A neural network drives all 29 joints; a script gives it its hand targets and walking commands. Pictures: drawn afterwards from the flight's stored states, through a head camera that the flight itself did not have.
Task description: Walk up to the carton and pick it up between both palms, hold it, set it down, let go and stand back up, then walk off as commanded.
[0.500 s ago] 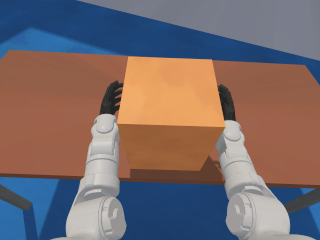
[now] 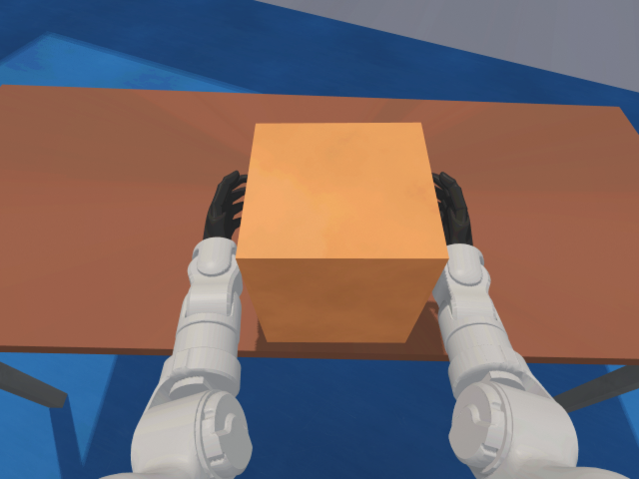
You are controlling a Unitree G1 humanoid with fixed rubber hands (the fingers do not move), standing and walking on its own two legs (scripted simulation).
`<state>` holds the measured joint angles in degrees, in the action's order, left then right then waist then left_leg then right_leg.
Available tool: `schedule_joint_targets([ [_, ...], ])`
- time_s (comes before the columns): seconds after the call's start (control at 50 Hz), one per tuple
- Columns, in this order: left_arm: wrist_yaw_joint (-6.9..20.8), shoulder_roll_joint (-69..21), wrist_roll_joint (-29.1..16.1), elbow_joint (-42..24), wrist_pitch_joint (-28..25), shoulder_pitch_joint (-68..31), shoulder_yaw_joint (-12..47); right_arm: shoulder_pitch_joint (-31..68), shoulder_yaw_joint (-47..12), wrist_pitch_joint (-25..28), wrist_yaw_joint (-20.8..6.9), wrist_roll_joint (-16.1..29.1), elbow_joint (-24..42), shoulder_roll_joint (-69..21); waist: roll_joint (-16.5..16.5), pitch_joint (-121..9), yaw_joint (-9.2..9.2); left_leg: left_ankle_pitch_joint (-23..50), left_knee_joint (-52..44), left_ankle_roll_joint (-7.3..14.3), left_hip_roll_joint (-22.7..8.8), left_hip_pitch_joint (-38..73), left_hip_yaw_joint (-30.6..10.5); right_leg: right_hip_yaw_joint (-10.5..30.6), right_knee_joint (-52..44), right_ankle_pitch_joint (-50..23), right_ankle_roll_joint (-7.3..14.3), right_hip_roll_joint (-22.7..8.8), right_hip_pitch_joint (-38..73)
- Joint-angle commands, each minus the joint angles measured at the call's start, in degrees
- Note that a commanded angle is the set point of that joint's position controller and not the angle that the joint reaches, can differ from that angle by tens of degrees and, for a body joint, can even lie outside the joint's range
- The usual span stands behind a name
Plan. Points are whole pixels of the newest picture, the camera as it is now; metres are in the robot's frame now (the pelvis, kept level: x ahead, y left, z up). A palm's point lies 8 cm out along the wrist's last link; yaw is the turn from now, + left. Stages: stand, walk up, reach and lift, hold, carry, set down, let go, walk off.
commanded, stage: set down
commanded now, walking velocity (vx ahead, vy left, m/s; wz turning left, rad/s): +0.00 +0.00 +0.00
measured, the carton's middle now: (336, 242) +0.41 -0.01 +0.02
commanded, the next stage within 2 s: none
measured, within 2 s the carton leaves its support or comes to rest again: rests again in 0.82 s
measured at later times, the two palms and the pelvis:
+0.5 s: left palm (224, 244) +0.39 +0.14 +0.04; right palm (452, 246) +0.38 -0.16 +0.05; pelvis -0.01 +0.00 +0.00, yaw +0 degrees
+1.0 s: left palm (226, 249) +0.39 +0.14 +0.02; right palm (448, 251) +0.39 -0.16 +0.03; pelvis +0.00 +0.00 +0.00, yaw +0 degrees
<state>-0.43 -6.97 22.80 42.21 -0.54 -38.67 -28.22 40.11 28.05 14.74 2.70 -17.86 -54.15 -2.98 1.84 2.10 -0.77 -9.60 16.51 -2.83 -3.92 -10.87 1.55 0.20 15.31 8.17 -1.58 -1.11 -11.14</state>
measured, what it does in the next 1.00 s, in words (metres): stands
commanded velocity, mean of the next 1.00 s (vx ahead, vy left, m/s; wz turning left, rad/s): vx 0.00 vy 0.00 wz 0.00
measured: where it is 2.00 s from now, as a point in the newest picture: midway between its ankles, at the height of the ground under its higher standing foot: outside the picture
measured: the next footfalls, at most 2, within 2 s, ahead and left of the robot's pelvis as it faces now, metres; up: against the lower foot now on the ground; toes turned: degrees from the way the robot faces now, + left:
none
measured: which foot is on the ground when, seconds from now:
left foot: down 0.00-1.00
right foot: down 0.00-1.00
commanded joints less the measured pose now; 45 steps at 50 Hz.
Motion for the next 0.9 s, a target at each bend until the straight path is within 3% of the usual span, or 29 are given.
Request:
schedule_joint_targets([
  [0.0,3.03,-26.14,-0.19,-2.17,-4.45,-28.96,18.29,24.28,-16.30,3.25,-6.50,-3.04,1.09,-29.15,-1.75,-30.43,-0.17,19.19,1.31,0.14,4.16,5.48,6.88,-6.35,4.38,-30.52,-1.11,3.11,15.90],
  [0.04,2.72,-25.58,-0.61,-1.03,-5.02,-29.98,18.64,24.31,-15.61,3.45,-6.59,-3.11,0.41,-28.47,-2.51,-29.94,-0.47,19.71,1.80,-0.04,3.94,5.28,6.45,-6.27,4.00,-29.90,-0.61,3.01,14.38],
  [0.06,2.87,-25.05,-0.12,-0.09,-5.08,-27.94,17.91,24.48,-15.99,3.71,-6.51,-3.26,-0.14,-28.86,-0.81,-28.39,-0.24,20.18,1.70,0.15,3.99,5.13,6.68,-6.44,4.25,-31.36,-0.97,3.26,15.00],
  [0.08,2.60,-26.00,-0.60,-0.65,-5.25,-29.31,18.72,24.84,-15.10,3.74,-6.62,-3.36,0.34,-27.88,-2.32,-30.01,-0.80,21.36,1.84,-0.26,3.76,6.61,6.42,-6.68,3.73,-29.67,-0.46,3.36,13.31],
  [0.14,2.52,-26.09,-0.43,0.17,-5.83,-29.85,18.38,24.21,-13.65,3.82,-6.56,-3.86,-0.91,-28.13,-2.53,-30.05,-0.98,19.77,1.87,-0.40,3.61,7.15,6.62,-6.82,3.33,-26.60,-0.42,3.38,12.05],
  [0.16,2.74,-24.69,0.12,1.49,-5.87,-29.38,16.84,24.14,-13.58,3.74,-6.50,-4.37,-0.67,-28.05,-0.98,-27.96,-0.25,17.73,1.30,0.12,3.82,5.66,6.84,-6.55,3.05,-26.01,-0.62,3.00,12.49],
  [0.18,2.95,-24.70,0.26,1.77,-6.21,-30.78,16.66,24.43,-12.57,3.36,-6.36,-4.87,-1.30,-28.50,-1.51,-27.42,-1.13,16.04,0.69,0.10,3.95,4.83,6.93,-6.29,2.84,-25.10,-0.72,2.83,13.23],
  [0.2,2.90,-24.96,0.80,2.54,-6.45,-30.06,15.51,25.17,-12.69,3.43,-6.34,-5.51,-0.66,-28.54,-0.64,-26.75,-0.33,15.02,0.37,0.43,4.25,3.39,7.03,-6.11,3.10,-24.71,-0.61,2.97,14.25],
  [0.22,2.91,-25.00,1.27,2.21,-6.38,-29.56,15.45,23.66,-11.99,3.39,-6.52,-5.64,-1.07,-28.61,-1.66,-27.07,-1.13,14.57,0.16,0.30,4.16,3.95,6.97,-6.27,3.08,-24.00,-0.65,2.72,13.50],
  [0.24,2.91,-24.94,1.57,2.27,-6.52,-28.67,14.82,23.27,-12.37,3.26,-6.60,-5.39,-1.34,-29.61,-1.53,-26.70,-0.29,14.74,0.03,0.38,4.02,4.34,7.03,-6.11,2.94,-23.96,-0.73,2.81,13.76],
  [0.28,2.62,-25.44,1.24,1.40,-7.28,-28.53,15.97,22.91,-12.46,4.07,-6.93,-5.42,-1.08,-28.67,-2.55,-28.79,-0.29,17.86,0.92,-0.06,3.77,4.98,6.70,-6.37,3.28,-25.12,-0.19,2.96,12.78],
  [0.3,2.69,-24.46,1.65,1.89,-7.58,-29.32,14.71,24.00,-12.89,4.04,-7.05,-5.58,0.28,-29.01,-2.10,-28.73,0.76,17.01,0.88,0.14,4.02,3.97,7.00,-5.95,3.43,-24.35,-0.35,2.75,13.62],
  [0.36,2.05,-24.99,1.59,2.21,-8.86,-30.33,15.40,24.10,-10.96,4.66,-7.11,-6.74,-0.73,-28.71,-2.48,-29.44,-0.25,17.07,0.85,-0.30,3.73,4.20,6.85,-6.56,3.31,-22.97,-0.11,3.10,12.11],
  [0.4,2.22,-24.54,1.61,3.49,-8.93,-29.18,14.78,23.94,-11.67,4.48,-7.09,-6.51,-0.74,-28.67,-2.18,-28.15,0.58,15.78,0.44,0.11,3.77,3.78,7.06,-6.04,2.92,-22.35,-0.36,2.93,12.59],
  [0.42,2.31,-24.02,1.46,4.03,-9.38,-29.91,14.63,23.95,-11.51,4.56,-7.15,-7.08,-0.47,-29.78,-1.38,-29.09,0.16,13.62,0.34,0.40,3.87,2.60,7.06,-6.10,3.35,-22.25,-0.64,2.90,13.26],
  [0.48,2.68,-23.50,2.02,5.34,-9.95,-28.84,12.87,23.22,-10.93,4.59,-6.92,-7.62,-0.15,-30.08,-0.13,-27.49,0.33,12.64,-0.47,0.95,4.26,0.89,7.47,-5.41,3.28,-23.00,-0.94,2.39,14.69],
  [0.5,2.85,-23.34,1.69,5.16,-10.29,-30.63,13.18,23.09,-10.35,4.35,-6.94,-8.42,-1.21,-29.95,-0.23,-27.87,-0.60,11.84,-0.54,0.88,4.13,1.05,7.54,-5.89,3.40,-22.36,-1.20,2.43,14.71],
  [0.52,2.74,-23.60,2.34,5.22,-10.51,-28.16,12.36,21.90,-10.87,4.31,-7.02,-8.68,-2.03,-30.42,0.60,-27.04,-0.01,12.95,-0.66,1.09,4.00,1.45,7.41,-5.83,3.32,-23.31,-1.05,2.49,13.97],
  [0.56,2.39,-24.01,1.99,4.38,-11.25,-29.74,13.79,22.13,-10.34,4.92,-7.03,-8.34,-2.12,-29.62,-1.74,-28.78,-0.57,14.97,0.26,0.26,3.98,1.82,7.20,-6.15,3.60,-23.90,-0.60,2.69,13.37],
  [0.6,2.62,-23.29,2.93,4.70,-11.57,-30.23,12.64,22.10,-9.99,4.73,-7.12,-8.58,-2.19,-30.02,-1.83,-28.03,0.21,14.04,-0.10,0.32,4.10,1.87,7.38,-5.59,3.58,-22.85,-0.74,2.47,12.86],
  [0.66,2.30,-24.00,2.31,5.94,-12.58,-27.60,13.64,21.18,-10.56,5.89,-6.81,-8.38,-3.35,-30.28,-1.03,-28.64,-0.65,16.24,0.82,0.33,4.01,1.43,6.96,-5.56,4.07,-26.67,-0.86,2.48,13.49],
  [0.72,1.74,-26.18,1.40,4.36,-13.89,-29.42,16.06,21.12,-9.71,7.19,-6.64,-8.81,-3.95,-29.83,-3.40,-32.09,-1.59,19.28,1.81,-0.85,3.59,3.51,6.62,-6.37,3.93,-25.73,0.08,2.96,10.53],
  [0.82,1.64,-24.17,2.66,7.56,-14.74,-26.40,13.85,20.61,-11.24,8.03,-6.55,-8.55,-5.04,-30.30,-1.60,-28.15,0.23,19.78,2.23,-0.21,3.73,0.97,6.56,-5.62,4.32,-27.77,-0.17,2.79,11.94],
  [0.88,1.61,-24.62,2.76,8.54,-15.03,-26.91,13.69,20.43,-10.29,8.17,-6.50,-9.22,-5.97,-30.08,-0.73,-29.12,-0.48,17.17,1.48,0.13,3.38,0.21,6.57,-5.64,4.07,-26.54,-0.20,2.71,11.68],
])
